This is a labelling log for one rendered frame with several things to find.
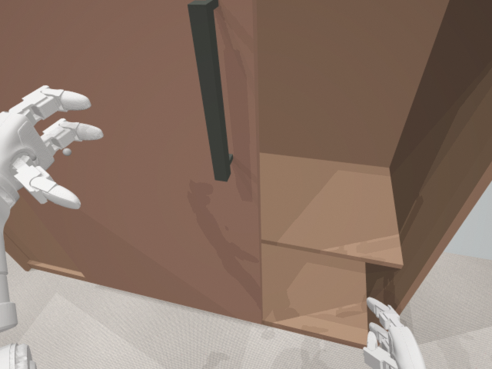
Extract wardrobe door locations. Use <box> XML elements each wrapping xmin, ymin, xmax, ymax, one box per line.
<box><xmin>0</xmin><ymin>0</ymin><xmax>263</xmax><ymax>324</ymax></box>
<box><xmin>3</xmin><ymin>192</ymin><xmax>80</xmax><ymax>271</ymax></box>

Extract right robot hand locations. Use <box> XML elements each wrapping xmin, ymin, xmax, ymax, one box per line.
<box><xmin>363</xmin><ymin>298</ymin><xmax>426</xmax><ymax>369</ymax></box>

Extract robot left upper arm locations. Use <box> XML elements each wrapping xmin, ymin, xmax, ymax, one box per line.
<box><xmin>0</xmin><ymin>343</ymin><xmax>37</xmax><ymax>369</ymax></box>

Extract robot left forearm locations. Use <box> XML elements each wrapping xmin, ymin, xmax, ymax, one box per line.
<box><xmin>0</xmin><ymin>174</ymin><xmax>20</xmax><ymax>333</ymax></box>

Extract left robot hand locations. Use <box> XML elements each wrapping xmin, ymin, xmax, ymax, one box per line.
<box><xmin>0</xmin><ymin>85</ymin><xmax>104</xmax><ymax>209</ymax></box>

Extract handle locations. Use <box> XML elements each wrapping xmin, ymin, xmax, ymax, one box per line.
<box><xmin>188</xmin><ymin>0</ymin><xmax>233</xmax><ymax>181</ymax></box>

